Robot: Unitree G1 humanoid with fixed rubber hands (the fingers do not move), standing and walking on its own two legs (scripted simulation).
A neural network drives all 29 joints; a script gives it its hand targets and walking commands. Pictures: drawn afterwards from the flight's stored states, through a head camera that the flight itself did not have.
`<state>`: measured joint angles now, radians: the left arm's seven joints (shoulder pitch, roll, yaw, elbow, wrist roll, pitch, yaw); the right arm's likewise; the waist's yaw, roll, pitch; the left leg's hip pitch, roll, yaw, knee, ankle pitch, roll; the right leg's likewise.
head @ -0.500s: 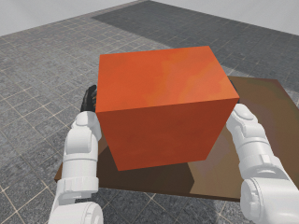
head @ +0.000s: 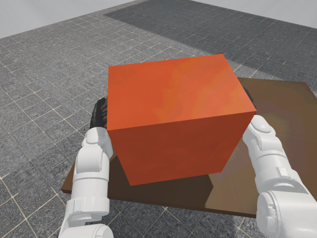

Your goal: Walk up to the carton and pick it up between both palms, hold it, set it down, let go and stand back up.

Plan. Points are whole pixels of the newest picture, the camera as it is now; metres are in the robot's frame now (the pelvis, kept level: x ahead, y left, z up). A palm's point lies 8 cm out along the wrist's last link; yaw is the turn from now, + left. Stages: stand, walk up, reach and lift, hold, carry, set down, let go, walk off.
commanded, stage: set down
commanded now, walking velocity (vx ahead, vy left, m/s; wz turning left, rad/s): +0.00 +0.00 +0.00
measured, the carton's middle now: (172, 126) +0.41 +0.01 +0.09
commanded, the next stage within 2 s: none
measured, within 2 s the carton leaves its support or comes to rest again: rests again in 1.52 s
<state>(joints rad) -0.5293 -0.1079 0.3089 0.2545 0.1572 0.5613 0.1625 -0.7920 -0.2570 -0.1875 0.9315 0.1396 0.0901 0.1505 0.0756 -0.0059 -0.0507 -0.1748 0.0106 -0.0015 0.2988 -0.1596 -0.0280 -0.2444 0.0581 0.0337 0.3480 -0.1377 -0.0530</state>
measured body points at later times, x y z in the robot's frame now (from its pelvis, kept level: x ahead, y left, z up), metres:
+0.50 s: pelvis +0.00 +0.00 +0.00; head +0.01 -0.01 +0.45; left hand +0.36 +0.19 +0.09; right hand +0.44 -0.17 +0.11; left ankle -0.01 +0.14 -0.75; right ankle +0.02 -0.08 -0.75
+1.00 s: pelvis +0.00 +0.00 +0.00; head +0.01 -0.01 +0.45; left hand +0.36 +0.19 +0.08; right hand +0.44 -0.18 +0.10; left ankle -0.01 +0.14 -0.75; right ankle +0.02 -0.08 -0.75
